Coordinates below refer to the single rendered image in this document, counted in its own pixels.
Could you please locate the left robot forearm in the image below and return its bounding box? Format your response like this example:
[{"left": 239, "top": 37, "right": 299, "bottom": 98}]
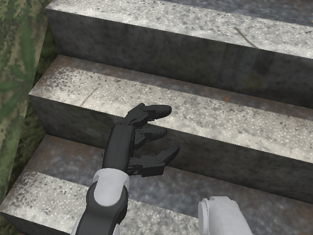
[{"left": 70, "top": 167, "right": 130, "bottom": 235}]

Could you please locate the robot right thigh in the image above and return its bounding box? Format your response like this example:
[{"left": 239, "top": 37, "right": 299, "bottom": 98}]
[{"left": 198, "top": 196, "right": 253, "bottom": 235}]

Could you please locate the left robot hand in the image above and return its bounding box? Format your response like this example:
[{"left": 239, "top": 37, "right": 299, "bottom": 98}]
[{"left": 102, "top": 103, "right": 180, "bottom": 177}]

